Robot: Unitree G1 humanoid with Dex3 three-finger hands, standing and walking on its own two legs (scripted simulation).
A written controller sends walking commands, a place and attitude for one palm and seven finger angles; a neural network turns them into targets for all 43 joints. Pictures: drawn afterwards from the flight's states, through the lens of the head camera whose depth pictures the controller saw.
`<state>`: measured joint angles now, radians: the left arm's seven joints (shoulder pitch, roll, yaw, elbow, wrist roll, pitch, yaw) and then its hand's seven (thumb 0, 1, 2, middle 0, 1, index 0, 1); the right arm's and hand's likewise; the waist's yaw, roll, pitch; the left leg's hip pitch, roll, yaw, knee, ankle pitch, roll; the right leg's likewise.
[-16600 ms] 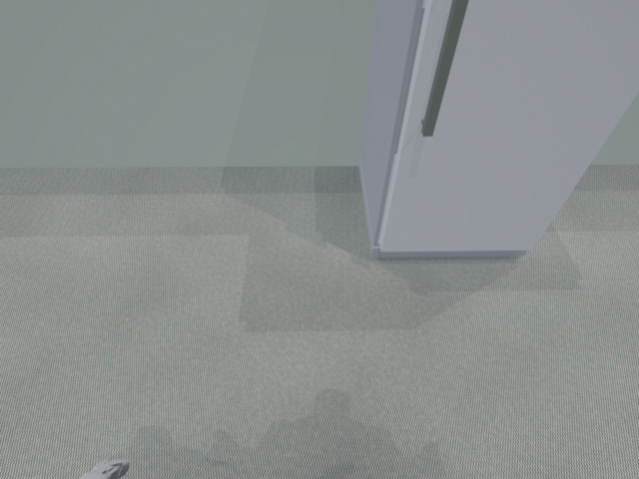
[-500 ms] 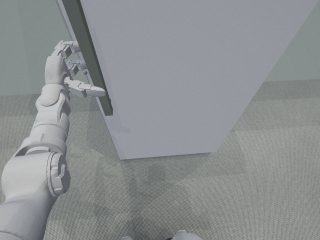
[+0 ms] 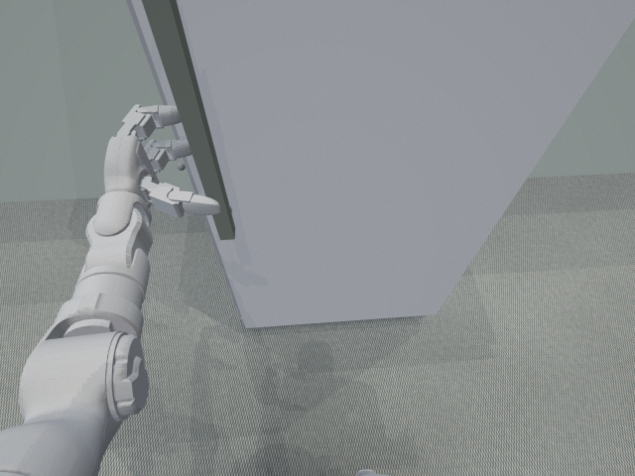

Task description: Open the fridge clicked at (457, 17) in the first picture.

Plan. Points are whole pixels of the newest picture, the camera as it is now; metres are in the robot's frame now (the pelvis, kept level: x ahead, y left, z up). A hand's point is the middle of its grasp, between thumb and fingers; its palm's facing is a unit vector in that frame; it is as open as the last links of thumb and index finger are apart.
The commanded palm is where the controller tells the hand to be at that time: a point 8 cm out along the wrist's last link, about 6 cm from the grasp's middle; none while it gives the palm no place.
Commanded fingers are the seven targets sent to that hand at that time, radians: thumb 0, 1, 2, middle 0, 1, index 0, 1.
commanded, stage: slide the fingers in behind the handle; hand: left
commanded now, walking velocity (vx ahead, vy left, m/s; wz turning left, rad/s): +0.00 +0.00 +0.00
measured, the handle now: (204, 137) +0.54 +0.14 +0.11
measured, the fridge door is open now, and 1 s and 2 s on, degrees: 0 0 0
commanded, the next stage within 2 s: move the hooked fingers beside the handle in 0.18 s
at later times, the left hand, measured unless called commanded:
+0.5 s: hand (190, 168) +0.47 +0.14 +0.12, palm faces +0.07 -1.00 -0.03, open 14.3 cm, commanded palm +0.44 +0.18 +0.12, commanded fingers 0.00 -0.50 0.30 -0.30 -1.20 -0.30 -1.20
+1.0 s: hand (177, 170) +0.47 +0.16 +0.12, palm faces +0.06 -1.00 -0.02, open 14.0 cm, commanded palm +0.44 +0.21 +0.12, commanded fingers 0.00 -0.50 0.30 -0.30 -1.20 -0.30 -1.20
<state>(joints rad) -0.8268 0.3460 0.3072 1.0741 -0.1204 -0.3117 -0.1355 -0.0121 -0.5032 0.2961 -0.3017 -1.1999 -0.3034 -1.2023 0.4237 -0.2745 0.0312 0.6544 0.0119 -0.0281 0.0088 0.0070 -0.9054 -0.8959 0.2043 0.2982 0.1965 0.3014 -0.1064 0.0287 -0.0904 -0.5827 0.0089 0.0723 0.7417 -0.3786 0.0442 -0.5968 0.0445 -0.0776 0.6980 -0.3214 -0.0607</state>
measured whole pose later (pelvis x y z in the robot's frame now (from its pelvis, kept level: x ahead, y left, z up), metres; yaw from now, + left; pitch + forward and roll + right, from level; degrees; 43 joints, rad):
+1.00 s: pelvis -0.01 -0.01 +0.00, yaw +0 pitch +11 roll +0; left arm -0.81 0.38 0.32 1.08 -0.13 -0.30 -0.16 -0.01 -0.50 0.30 -0.30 -1.20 -0.30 -1.20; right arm 0.40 -0.28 0.03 0.66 0.02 -0.03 -0.01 0.01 -0.91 -0.90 0.20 0.30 0.20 0.30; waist -0.10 0.03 -0.07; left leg -0.56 0.01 0.07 0.72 -0.36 0.03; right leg -0.58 0.05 -0.08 0.68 -0.31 -0.08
